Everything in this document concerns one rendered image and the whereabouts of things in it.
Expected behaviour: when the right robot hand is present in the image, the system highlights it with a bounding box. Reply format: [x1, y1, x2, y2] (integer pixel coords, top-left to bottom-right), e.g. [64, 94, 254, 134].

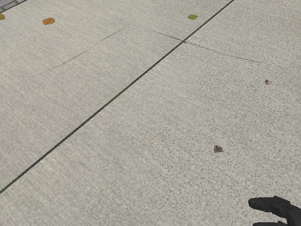
[248, 196, 301, 226]

